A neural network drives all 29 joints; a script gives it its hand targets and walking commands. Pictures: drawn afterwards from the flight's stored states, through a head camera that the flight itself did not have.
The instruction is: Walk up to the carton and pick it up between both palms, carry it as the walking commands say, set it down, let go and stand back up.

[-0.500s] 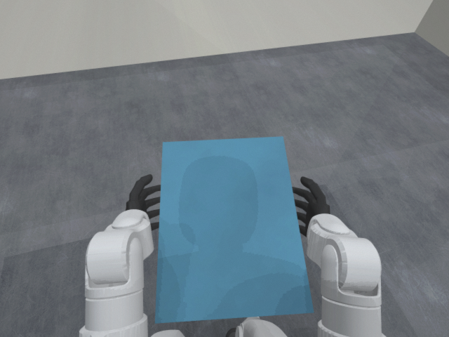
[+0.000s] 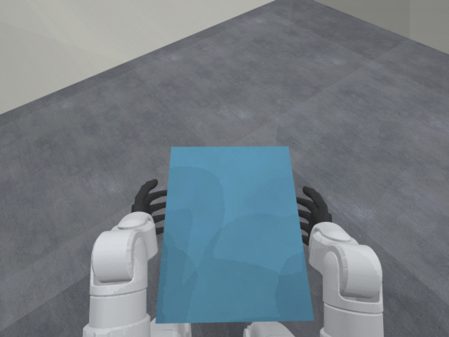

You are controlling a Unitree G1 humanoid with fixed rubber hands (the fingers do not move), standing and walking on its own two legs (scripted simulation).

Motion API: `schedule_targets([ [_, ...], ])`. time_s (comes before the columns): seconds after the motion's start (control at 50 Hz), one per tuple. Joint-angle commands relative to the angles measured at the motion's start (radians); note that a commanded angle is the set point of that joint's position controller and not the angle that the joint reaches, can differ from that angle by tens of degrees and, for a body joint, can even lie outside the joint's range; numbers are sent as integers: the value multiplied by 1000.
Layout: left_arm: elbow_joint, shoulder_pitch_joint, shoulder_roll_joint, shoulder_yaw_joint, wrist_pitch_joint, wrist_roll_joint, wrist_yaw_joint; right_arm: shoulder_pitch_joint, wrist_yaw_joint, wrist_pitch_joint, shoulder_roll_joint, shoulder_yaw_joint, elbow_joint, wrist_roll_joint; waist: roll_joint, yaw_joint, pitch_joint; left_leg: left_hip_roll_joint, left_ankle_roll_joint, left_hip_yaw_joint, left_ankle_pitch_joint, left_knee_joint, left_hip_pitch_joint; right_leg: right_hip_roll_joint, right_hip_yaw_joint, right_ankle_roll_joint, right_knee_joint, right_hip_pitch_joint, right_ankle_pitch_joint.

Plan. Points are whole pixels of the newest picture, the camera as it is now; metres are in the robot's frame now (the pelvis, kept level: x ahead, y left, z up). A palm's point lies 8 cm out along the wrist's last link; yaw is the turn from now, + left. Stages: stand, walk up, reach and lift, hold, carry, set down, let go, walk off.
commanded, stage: carry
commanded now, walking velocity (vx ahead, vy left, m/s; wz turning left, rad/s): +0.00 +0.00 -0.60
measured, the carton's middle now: (228, 244) +0.28 +0.00 -0.03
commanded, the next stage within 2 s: none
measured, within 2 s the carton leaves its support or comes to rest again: neither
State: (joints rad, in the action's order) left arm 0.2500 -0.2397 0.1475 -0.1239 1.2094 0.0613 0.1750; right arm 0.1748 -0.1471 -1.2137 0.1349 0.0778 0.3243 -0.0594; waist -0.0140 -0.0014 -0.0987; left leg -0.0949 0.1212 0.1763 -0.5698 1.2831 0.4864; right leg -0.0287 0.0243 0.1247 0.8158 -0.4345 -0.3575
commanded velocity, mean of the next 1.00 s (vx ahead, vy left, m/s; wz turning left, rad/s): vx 0.00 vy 0.00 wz -0.60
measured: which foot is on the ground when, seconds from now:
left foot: up 0.00-0.20, down 0.22-0.42, up 0.44-0.72, down 0.74-0.88, up 0.90-1.00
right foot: down 0.00-0.20, up 0.22-0.40, down 0.42-0.68, up 0.70-0.84, down 0.86-1.00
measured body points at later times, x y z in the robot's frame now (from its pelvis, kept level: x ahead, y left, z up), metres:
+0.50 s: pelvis -0.10 -0.18 -0.03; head -0.13 -0.21 +0.42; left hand +0.21 -0.12 +0.07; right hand +0.13 -0.40 +0.06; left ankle -0.04 +0.02 -0.68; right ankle -0.06 -0.25 -0.71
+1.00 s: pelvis -0.24 -0.39 -0.01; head -0.24 -0.44 +0.43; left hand +0.09 -0.42 +0.05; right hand -0.06 -0.66 +0.04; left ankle -0.19 -0.20 -0.64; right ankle -0.22 -0.44 -0.71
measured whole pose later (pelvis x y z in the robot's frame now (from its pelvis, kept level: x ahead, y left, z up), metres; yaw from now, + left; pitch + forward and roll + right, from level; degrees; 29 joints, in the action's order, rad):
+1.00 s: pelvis -0.24 -0.39 -0.01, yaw -29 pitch -1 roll +6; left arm 0.19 -0.27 0.15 -0.16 1.18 0.06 0.14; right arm 0.24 -0.17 -1.22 0.14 0.09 0.31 -0.09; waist 0.00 0.02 -0.08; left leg -0.13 0.20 0.11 -0.62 1.23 0.44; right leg -0.02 -0.01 0.09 0.94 -0.48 -0.44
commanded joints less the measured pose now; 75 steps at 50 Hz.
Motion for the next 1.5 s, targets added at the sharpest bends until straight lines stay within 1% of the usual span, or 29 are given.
schedule_targets([
  [0.0, 222, -609, 948, 661, -46, -431, -349, 782, 235, 55, 1044, -788, 250, 442, -232, -18, 573, 73, -13, -139, 31, -59, 173, 204, -498, -182, -383, 571, 1017],
  [0.1, 266, -575, 934, 679, -55, -444, -346, 666, 217, 64, 1035, -756, 259, 436, -229, -17, 662, 177, -45, -78, 60, -450, -46, 142, -426, -355, -427, 671, 1219],
  [0.16, 316, -590, 893, 699, -54, -432, -340, 572, 207, 74, 1022, -735, 258, 421, -184, 74, 679, 59, -183, 36, 155, -1069, -717, -93, -42, -878, 0, 114, 1432],
  [0.18, 321, -599, 885, 718, -50, -443, -341, 616, 201, 82, 1034, -721, 249, 419, 512, 44, 772, -336, -296, -262, 757, -909, -729, -23, -161, -594, 731, -34, -241],
  [0.2, 365, -588, 875, 769, -56, -473, -345, 520, 198, 76, 1030, -719, 226, 387, 275, 2, 738, -420, -270, -278, 892, -741, -619, 154, -382, -329, 720, -85, -310],
  [0.24, 327, -499, 891, 757, -42, -404, -330, 511, 222, 51, 983, -776, 267, 374, 79, 5, 696, -503, -268, -288, 1244, -608, -806, 96, -158, -186, 647, -393, -320],
  [0.36, 221, -614, 824, 764, 15, -415, -332, 517, 235, 1, 911, -637, 46, 295, 344, 1, 448, -268, -80, 28, 276, -632, -142, 15, 54, -136, 21, 139, -68],
  [0.4, 106, -591, 845, 745, 24, -405, -337, 511, 242, -14, 903, -607, -40, 278, -48, -28, 334, -98, -2, 96, -104, -316, 94, 129, -284, -84, -315, 196, 90],
  [0.42, 90, -603, 831, 725, 21, -403, -341, 537, 249, -14, 911, -629, -30, 292, -334, -6, 300, 20, 62, -11, -239, -97, 243, 350, -779, 15, -471, 159, 270],
  [0.44, 59, -577, 845, 702, 24, -388, -344, 616, 254, -15, 925, -655, -28, 318, -237, -10, 284, -1, 55, -132, -198, 20, 233, 371, -810, 55, -515, 123, 156],
  [0.5, 98, -650, 841, 644, 0, -386, -347, 773, 255, -5, 978, -699, 15, 397, -158, -12, 260, 25, 29, -186, 46, 44, 192, 230, -707, -210, -651, 84, -249],
  [0.58, 169, -688, 925, 584, -41, -402, -352, 901, 241, 27, 1086, -781, 170, 472, -389, 6, 446, 90, -23, -58, 107, -129, 3, 104, -392, -451, -643, 284, 403],
  [0.64, 193, -717, 946, 607, -53, -420, -348, 755, 217, 63, 1076, -755, 214, 465, -340, 101, 508, 85, -162, 131, -80, -898, -568, -173, 95, -976, -173, 39, 1245],
  [0.66, 172, -672, 936, 610, -50, -415, -347, 778, 212, 73, 1047, -722, 196, 453, 312, 71, 659, -222, -308, -126, 384, -1041, -491, -151, 5, -798, 664, 118, 397],
  [0.68, 246, -690, 918, 674, -52, -450, -346, 689, 212, 60, 1062, -710, 166, 435, 452, 34, 718, -361, -287, -248, 724, -784, -554, 65, -293, -456, 784, -34, -301],
  [0.74, 275, -618, 921, 712, -52, -383, -294, 667, 237, 36, 982, -731, 208, 423, 188, 16, 647, -447, -206, -244, 1245, -525, -893, 129, -205, -180, 404, -537, -331],
  [0.82, 203, -618, 819, 736, 7, -403, -315, 553, 224, 15, 906, -610, 31, 303, 336, -7, 500, -213, -28, 49, 726, -428, -345, 7, 7, -156, -165, 84, 92],
  [0.86, 123, -649, 826, 738, 7, -421, -321, 535, 225, -1, 896, -585, -42, 268, -298, -7, 445, 12, 70, 53, -201, -52, 171, 284, -576, -63, -307, 344, 1008],
  [0.88, 96, -628, 847, 727, 7, -415, -328, 558, 235, -6, 932, -613, -66, 295, -320, 3, 437, 12, 70, -103, -287, 19, 228, 347, -700, 30, -302, 367, 1164],
  [0.94, 139, -678, 859, 671, -12, -408, -328, 695, 243, 6, 965, -642, -18, 370, -153, -7, 412, 40, 35, -175, -31, 52, 199, 227, -598, -200, -381, 361, 902],
  [1.06, 279, -699, 956, 610, -71, -416, -323, 849, 226, 66, 1041, -770, 304, 484, -330, 15, 593, 97, -52, -44, 18, -325, -118, 84, -267, -492, -473, 465, 1056],
  [1.1, 323, -724, 952, 631, -80, -418, -312, 775, 223, 85, 1022, -748, 333, 484, -236, 86, 592, 100, -162, 79, -14, -937, -545, -108, 3, -842, -120, 186, 1446],
  [1.12, 330, -693, 935, 637, -78, -414, -308, 798, 219, 95, 1007, -719, 324, 479, 295, 63, 718, -204, -301, -142, 435, -1010, -566, -124, -13, -725, 580, 158, 491],
  [1.14, 365, -716, 929, 688, -74, -442, -307, 723, 218, 85, 1021, -711, 288, 459, 438, 35, 749, -350, -323, -285, 770, -782, -669, 38, -233, -432, 713, -66, -223],
  [1.2, 355, -572, 925, 722, -55, -370, -270, 629, 237, 40, 965, -725, 265, 428, 236, 16, 650, -422, -217, -261, 1341, -553, -953, 112, -189, -177, 356, -548, -367],
  [1.28, 266, -598, 821, 730, 4, -379, -295, 579, 236, 12, 892, -624, 98, 318, 296, -12, 533, -207, -60, 37, 811, -433, -384, -7, 20, -157, -212, 132, 117],
  [1.34, 127, -578, 851, 702, 4, -385, -314, 541, 244, -11, 920, -629, -28, 295, -327, 1, 519, 28, 34, -94, -226, -30, 175, 337, -615, 20, -246, 497, 1383],
  [1.4, 152, -634, 869, 666, -9, -377, -316, 686, 257, 3, 943, -656, 13, 370, -113, -10, 451, 27, 18, -171, -20, -2, 163, 245, -532, -172, -316, 442, 1147],
  [1.48, 228, -699, 905, 614, -46, -386, -323, 834, 245, 37, 1021, -746, 166, 450, -315, -2, 547, 93, -31, -82, 50, -135, 52, 118, -345, -394, -436, 539, 1138],
])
